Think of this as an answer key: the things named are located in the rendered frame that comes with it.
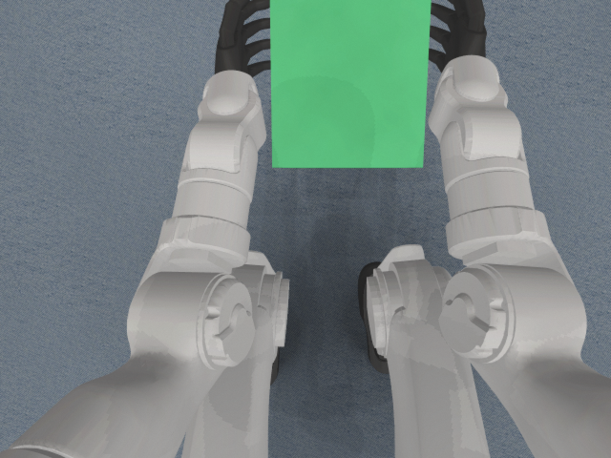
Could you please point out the carton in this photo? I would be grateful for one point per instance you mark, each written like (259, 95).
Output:
(349, 83)

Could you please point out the right robot upper arm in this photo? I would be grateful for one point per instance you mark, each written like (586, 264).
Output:
(522, 328)

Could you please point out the left robot upper arm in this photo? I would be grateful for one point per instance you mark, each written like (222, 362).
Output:
(184, 330)

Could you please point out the left robot forearm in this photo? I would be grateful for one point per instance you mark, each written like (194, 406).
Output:
(207, 231)

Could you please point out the robot right hand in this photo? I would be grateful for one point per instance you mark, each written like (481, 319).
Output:
(467, 33)

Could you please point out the right robot forearm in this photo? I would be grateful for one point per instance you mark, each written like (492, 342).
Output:
(492, 215)

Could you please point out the left robot foot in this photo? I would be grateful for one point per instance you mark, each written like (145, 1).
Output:
(275, 367)

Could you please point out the robot left hand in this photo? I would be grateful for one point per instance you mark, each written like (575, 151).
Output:
(231, 52)

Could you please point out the robot left thigh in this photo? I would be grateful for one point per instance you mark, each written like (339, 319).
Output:
(232, 419)

